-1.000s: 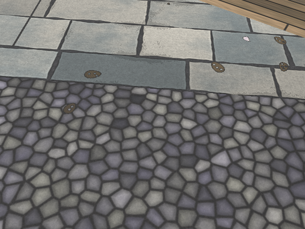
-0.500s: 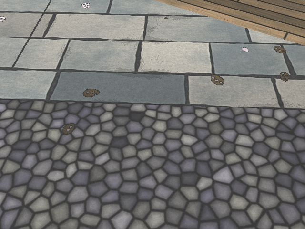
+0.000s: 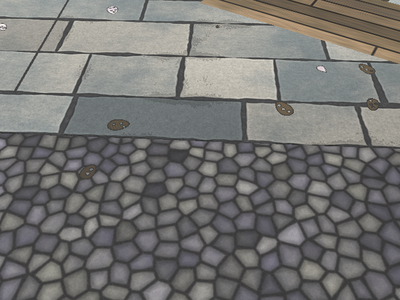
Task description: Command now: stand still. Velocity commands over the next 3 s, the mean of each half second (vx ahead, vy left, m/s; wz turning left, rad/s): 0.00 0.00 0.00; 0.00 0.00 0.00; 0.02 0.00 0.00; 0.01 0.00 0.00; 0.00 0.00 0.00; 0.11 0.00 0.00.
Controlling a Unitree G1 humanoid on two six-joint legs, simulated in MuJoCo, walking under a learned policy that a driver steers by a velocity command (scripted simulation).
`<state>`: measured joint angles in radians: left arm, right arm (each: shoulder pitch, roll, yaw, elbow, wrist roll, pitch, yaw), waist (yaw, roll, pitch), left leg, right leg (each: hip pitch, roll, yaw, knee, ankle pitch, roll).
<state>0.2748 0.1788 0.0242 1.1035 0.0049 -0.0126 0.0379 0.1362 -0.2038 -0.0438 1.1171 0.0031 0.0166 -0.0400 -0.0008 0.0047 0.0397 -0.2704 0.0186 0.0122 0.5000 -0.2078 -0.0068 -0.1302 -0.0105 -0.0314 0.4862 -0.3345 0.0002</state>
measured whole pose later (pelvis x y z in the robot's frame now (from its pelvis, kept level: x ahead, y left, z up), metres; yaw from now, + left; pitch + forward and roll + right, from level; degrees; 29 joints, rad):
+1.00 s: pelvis +0.00 +0.00 +0.00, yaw +0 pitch -1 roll +0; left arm 0.36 0.15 0.01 1.10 0.00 -0.02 0.04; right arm 0.20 -0.18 -0.03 1.13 0.01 0.01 -0.05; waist 0.00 0.00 0.03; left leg -0.28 0.02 0.01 0.50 -0.21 -0.01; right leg -0.13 -0.01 -0.04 0.48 -0.34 0.00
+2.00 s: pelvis +0.02 +0.00 +0.00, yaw +0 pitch -1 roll +0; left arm 0.38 0.14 0.01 1.09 0.00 -0.02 0.04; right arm 0.21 -0.17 -0.04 1.12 0.01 0.01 -0.05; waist 0.00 0.00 0.04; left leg -0.27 0.01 0.01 0.53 -0.25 -0.01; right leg -0.11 -0.02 -0.03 0.49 -0.37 0.00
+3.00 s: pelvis +0.06 +0.02 -0.01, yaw +0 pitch +0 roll +0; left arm 0.48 0.20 0.05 1.07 -0.03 -0.05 0.03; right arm 0.27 -0.19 -0.05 1.08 0.04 -0.09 0.00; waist 0.02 -0.05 0.00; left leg -0.31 0.01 0.08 0.62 -0.35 0.08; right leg -0.08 -0.04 -0.01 0.52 -0.44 0.00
